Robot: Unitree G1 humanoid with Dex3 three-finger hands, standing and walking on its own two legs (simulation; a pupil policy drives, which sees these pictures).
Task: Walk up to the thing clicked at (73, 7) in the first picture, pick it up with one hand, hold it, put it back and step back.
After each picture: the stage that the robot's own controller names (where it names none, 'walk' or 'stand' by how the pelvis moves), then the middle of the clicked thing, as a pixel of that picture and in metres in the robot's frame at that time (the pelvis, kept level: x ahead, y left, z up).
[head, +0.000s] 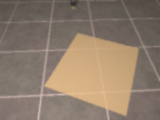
stand; (73, 0) +2.25 +0.19 -0.65
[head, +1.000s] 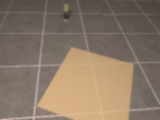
walk; (66, 13) +2.11 +0.24 -0.65
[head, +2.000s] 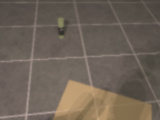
walk; (61, 28) +1.48 +0.24 -0.65
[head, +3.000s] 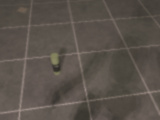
walk; (55, 64) +0.95 +0.26 -0.64
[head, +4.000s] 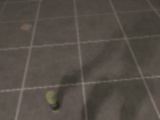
walk; (53, 102) +0.57 +0.30 -0.63
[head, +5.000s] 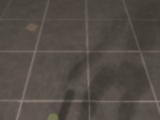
stand; out of the picture +0.37 +0.23 -0.63
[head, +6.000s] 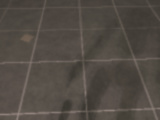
stand; out of the picture +0.33 +0.22 -0.66
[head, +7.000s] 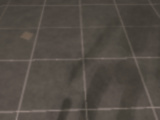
stand; out of the picture +0.33 +0.23 -0.66
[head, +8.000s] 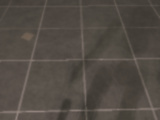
stand; out of the picture +0.33 +0.23 -0.66
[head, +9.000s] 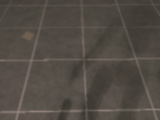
stand; out of the picture +0.32 +0.23 -0.66
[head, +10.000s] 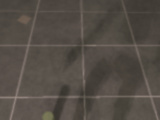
go down; out of the picture +0.35 +0.23 -0.64
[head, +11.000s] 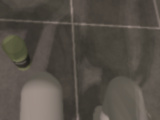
go down; (19, 55) +0.41 +0.27 -0.23
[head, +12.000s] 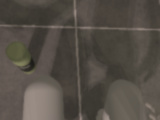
close in; (23, 60) +0.40 +0.27 -0.24
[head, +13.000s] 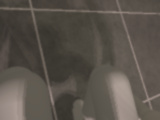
close in; out of the picture +0.37 +0.30 -0.15
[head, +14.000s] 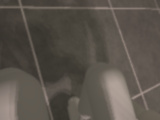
close; out of the picture +0.38 +0.31 -0.15
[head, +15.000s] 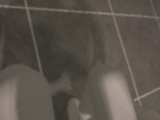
lift; out of the picture +0.34 +0.31 -0.15
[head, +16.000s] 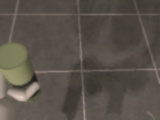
lift; (23, 78) +0.32 +0.20 +0.04
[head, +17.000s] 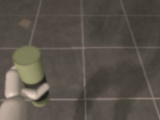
hold; (35, 80) +0.33 +0.18 +0.05
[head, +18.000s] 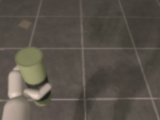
hold; (37, 80) +0.33 +0.17 +0.04
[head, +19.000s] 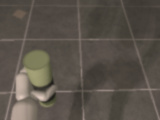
crouch; (43, 82) +0.33 +0.15 +0.01
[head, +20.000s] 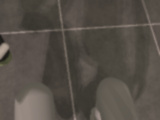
lower; out of the picture +0.44 +0.28 -0.05
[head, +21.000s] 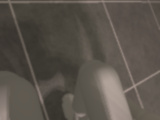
lower; out of the picture +0.41 +0.33 -0.15
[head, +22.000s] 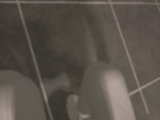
lower; out of the picture +0.39 +0.33 -0.15
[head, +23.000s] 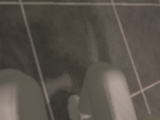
lower; out of the picture +0.37 +0.33 -0.16
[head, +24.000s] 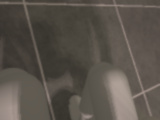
lower; out of the picture +0.37 +0.32 -0.15
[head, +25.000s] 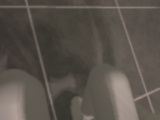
open; out of the picture +0.37 +0.30 -0.15
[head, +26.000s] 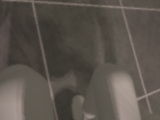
stand; out of the picture +0.36 +0.30 -0.16
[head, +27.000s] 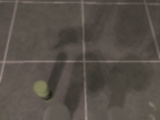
walk; (44, 92) +0.38 +0.24 -0.44
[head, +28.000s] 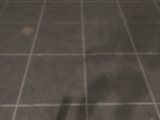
stand; out of the picture +0.34 +0.22 -0.59
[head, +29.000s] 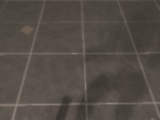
stand; out of the picture +0.34 +0.22 -0.60
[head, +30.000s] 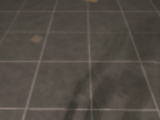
stand; out of the picture +0.37 +0.21 -0.65
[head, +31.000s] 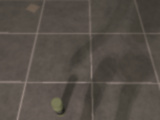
walk; (58, 107) +0.40 +0.21 -0.62
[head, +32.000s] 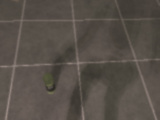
walk; (49, 84) +0.57 +0.24 -0.64
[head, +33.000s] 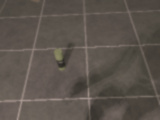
walk; (60, 60) +0.90 +0.30 -0.63
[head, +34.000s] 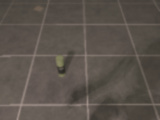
stand; (60, 66) +0.93 +0.25 -0.65
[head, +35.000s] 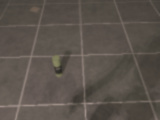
stand; (57, 66) +0.94 +0.28 -0.66
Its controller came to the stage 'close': yes
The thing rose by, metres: 0.68
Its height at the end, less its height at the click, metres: +0.00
